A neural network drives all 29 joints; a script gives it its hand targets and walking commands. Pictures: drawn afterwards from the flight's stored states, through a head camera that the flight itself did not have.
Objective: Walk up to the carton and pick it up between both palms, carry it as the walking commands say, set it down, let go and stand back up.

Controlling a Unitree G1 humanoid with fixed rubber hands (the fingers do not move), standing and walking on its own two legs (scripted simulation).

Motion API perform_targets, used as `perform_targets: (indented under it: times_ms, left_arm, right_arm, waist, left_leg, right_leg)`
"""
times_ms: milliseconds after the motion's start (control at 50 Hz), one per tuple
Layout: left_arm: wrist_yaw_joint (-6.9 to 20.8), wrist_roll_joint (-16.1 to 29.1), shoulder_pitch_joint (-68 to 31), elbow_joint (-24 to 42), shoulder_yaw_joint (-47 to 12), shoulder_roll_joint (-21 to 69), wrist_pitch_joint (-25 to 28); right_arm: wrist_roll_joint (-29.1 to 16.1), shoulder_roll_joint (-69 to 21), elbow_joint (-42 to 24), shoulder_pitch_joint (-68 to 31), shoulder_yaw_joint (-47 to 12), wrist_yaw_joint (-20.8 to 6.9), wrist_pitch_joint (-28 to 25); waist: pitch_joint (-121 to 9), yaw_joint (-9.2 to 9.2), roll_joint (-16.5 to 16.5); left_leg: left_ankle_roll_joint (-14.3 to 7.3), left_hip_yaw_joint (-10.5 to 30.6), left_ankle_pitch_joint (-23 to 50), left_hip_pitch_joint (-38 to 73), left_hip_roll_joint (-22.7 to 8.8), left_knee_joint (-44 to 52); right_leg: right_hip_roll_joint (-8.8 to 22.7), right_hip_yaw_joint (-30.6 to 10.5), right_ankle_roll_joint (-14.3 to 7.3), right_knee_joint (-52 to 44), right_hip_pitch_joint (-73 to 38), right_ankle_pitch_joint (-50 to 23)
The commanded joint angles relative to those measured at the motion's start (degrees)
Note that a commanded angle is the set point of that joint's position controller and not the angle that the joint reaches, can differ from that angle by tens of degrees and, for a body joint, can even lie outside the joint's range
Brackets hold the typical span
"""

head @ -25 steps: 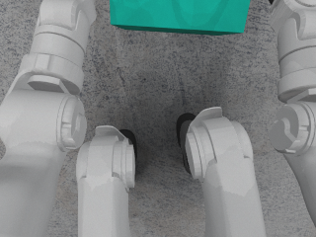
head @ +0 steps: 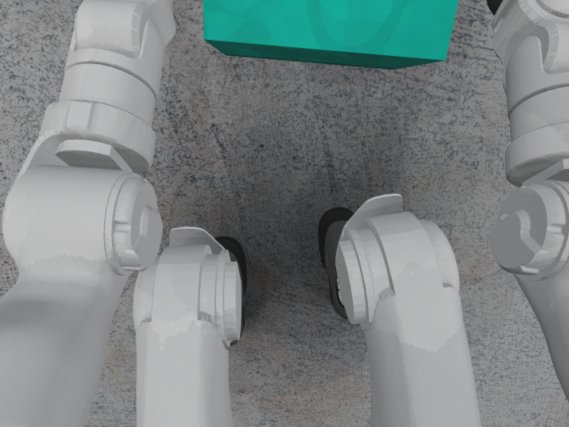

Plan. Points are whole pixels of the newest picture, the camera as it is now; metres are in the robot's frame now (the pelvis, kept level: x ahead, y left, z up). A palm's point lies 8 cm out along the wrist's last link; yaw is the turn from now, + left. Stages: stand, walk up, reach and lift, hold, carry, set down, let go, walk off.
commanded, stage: set down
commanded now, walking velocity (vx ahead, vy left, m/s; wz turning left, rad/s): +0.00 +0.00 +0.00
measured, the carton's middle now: out of the picture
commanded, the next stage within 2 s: none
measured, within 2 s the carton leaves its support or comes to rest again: neither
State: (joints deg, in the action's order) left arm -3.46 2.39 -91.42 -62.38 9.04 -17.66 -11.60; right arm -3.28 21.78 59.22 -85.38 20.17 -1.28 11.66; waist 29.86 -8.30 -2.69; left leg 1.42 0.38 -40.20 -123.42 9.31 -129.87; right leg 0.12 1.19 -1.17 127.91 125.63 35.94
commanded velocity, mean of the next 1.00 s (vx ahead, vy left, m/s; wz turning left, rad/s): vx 0.00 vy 0.00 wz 0.00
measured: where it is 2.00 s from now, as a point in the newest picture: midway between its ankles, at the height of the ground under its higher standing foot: (287, 293)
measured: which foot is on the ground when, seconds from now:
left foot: down 0.00-1.00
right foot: down 0.00-1.00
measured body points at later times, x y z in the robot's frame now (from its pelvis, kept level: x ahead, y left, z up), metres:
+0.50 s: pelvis +0.00 +0.00 -0.01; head +0.39 -0.04 +0.21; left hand +0.59 +0.05 -0.21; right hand +0.52 -0.29 -0.20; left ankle +0.09 +0.11 -0.33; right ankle +0.10 -0.11 -0.33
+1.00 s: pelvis -0.01 -0.01 -0.01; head +0.37 -0.04 +0.21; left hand +0.58 +0.09 -0.20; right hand +0.51 -0.30 -0.20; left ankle +0.08 +0.10 -0.33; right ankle +0.10 -0.11 -0.33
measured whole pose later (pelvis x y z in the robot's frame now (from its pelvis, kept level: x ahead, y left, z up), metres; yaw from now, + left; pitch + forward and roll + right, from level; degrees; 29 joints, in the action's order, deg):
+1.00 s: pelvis -0.01 -0.01 -0.01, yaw +0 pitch +33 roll -1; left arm -5.0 6.9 -93.9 -68.4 1.3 -22.6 -9.0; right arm -7.5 25.4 71.7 -89.3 18.9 1.5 4.3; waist 29.9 -7.2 -1.6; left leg 0.8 -0.1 -37.8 -125.5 6.0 -130.2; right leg 1.2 2.9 -2.4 127.8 127.3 33.7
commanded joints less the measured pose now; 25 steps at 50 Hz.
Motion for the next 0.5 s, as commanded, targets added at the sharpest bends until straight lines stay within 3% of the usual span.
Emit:
perform_targets:
  times_ms: [0,20,60,80,120,140,160,180,200,220,320,360,420,460,480]
  left_arm:
    - [10.4,2.8,-21.8,6.2,-11.8,41.7,1.3]
    - [10.3,2.1,-20.6,6.4,-11.3,41.8,1.3]
    - [10.5,1.5,-20.9,5.4,-10.7,41.2,1.2]
    - [10.5,1.2,-20.1,5.5,-10.9,41.0,1.3]
    - [10.6,0.8,-19.6,5.0,-10.7,40.9,1.0]
    - [10.7,1.1,-20.8,5.3,-11.1,41.0,0.8]
    - [10.6,0.6,-19.5,4.5,-10.9,40.9,1.0]
    - [10.8,0.9,-20.4,5.9,-10.6,40.5,1.3]
    - [10.9,1.3,-19.9,5.4,-10.9,41.0,1.2]
    - [10.8,1.2,-20.0,5.1,-11.2,40.8,1.0]
    - [10.4,0.3,-20.2,5.9,-10.3,37.8,1.4]
    - [10.5,0.2,-18.4,4.1,-10.1,37.6,1.2]
    - [9.6,0.5,-18.6,4.5,-10.4,34.4,1.7]
    - [9.0,0.0,-17.7,4.2,-9.3,31.7,1.9]
    - [8.4,0.1,-18.3,4.7,-9.0,29.7,2.3]
  right_arm:
    - [-3.3,-37.2,-4.8,-25.6,-13.9,-13.9,-0.7]
    - [-3.9,-36.9,-5.4,-26.4,-14.1,-14.0,-0.8]
    - [-3.5,-38.1,-4.6,-25.8,-14.2,-14.0,-0.6]
    - [-3.8,-37.8,-5.1,-25.7,-14.2,-14.0,-0.7]
    - [-3.7,-37.2,-4.8,-26.1,-14.4,-14.0,-0.6]
    - [-3.8,-37.1,-5.1,-26.7,-14.1,-14.0,-0.7]
    - [-3.7,-37.8,-4.9,-26.7,-14.4,-13.9,-0.7]
    - [-3.2,-37.5,-4.8,-26.0,-14.2,-13.8,-0.8]
    - [-3.3,-37.2,-4.0,-24.5,-13.8,-13.7,-0.6]
    - [-3.7,-36.4,-5.5,-26.0,-14.0,-13.7,-0.9]
    - [-3.1,-36.1,-4.0,-24.6,-13.1,-13.5,-0.8]
    - [-2.3,-34.0,-3.2,-23.4,-12.4,-13.1,-1.0]
    - [-2.1,-30.2,-3.7,-23.7,-11.0,-12.3,-1.6]
    - [-2.3,-27.8,-3.4,-22.8,-11.4,-11.5,-2.1]
    - [-2.0,-26.0,-3.8,-22.9,-10.4,-10.9,-2.3]
  waist:
    - [-49.1,-3.47,-4.9]
    - [-47.9,-2.58,-5.1]
    - [-47.2,-2.54,-3.2]
    - [-47.7,-1.9,-5.0]
    - [-46.5,-1.31,-4.4]
    - [-46.9,-1.84,-5.8]
    - [-47.2,-1.78,-4.5]
    - [-45.9,-2.89,-2.8]
    - [-46.2,-3.21,-3.5]
    - [-47.2,-2.56,-5.4]
    - [-44.5,-2.07,-3.9]
    - [-44.7,-2.73,-3.7]
    - [-45.9,-3.27,-5.4]
    - [-46.0,-2.07,-3.3]
    - [-46.2,-2.38,-4.4]
  left_leg:
    - [-3.2,1.0,20.4,16.7,-1.1,8.2]
    - [-3.3,0.9,20.7,15.2,-1.2,8.0]
    - [-3.4,0.6,19.4,14.2,-1.1,8.1]
    - [-3.5,0.7,21.1,15.8,-1.4,7.5]
    - [-3.5,0.5,19.3,14.5,-1.1,7.9]
    - [-3.4,0.5,18.5,14.6,-1.4,8.0]
    - [-3.7,0.9,19.1,15.6,-1.2,8.0]
    - [-3.7,0.8,18.8,12.6,-1.4,7.0]
    - [-3.5,0.5,18.3,12.6,-1.4,7.2]
    - [-3.5,0.8,18.7,14.4,-1.4,7.7]
    - [-3.6,0.4,18.5,13.0,-1.7,7.2]
    - [-3.2,0.6,17.6,12.6,-1.7,7.3]
    - [-3.1,0.9,18.9,16.7,-1.7,7.0]
    - [-2.7,1.0,19.2,15.2,-1.7,6.7]
    - [-2.5,0.6,19.0,17.1,-1.9,6.6]
  right_leg:
    - [-2.8,-2.1,-0.6,-6.6,-24.4,-26.8]
    - [-2.8,-2.5,-0.6,-6.6,-23.7,-26.9]
    - [-2.8,-2.5,-0.6,-6.7,-25.9,-26.9]
    - [-2.8,-2.8,-0.4,-6.6,-23.9,-27.3]
    - [-3.0,-3.0,-0.6,-6.9,-24.7,-25.4]
    - [-2.8,-3.1,-0.7,-6.8,-24.8,-25.2]
    - [-2.8,-2.5,-0.3,-6.4,-24.8,-25.4]
    - [-2.9,-3.0,-0.5,-6.5,-25.2,-26.3]
    - [-2.8,-3.2,-0.5,-6.6,-26.8,-26.3]
    - [-2.9,-3.1,-0.5,-6.4,-25.6,-26.1]
    - [-2.7,-2.9,-0.2,-6.3,-24.3,-25.7]
    - [-2.8,-2.6,-0.2,-6.4,-25.6,-25.1]
    - [-2.6,-2.5,0.2,-6.5,-23.6,-24.8]
    - [-2.3,-2.5,0.3,-6.2,-25.5,-25.3]
    - [-2.3,-2.5,0.6,-6.8,-24.2,-24.3]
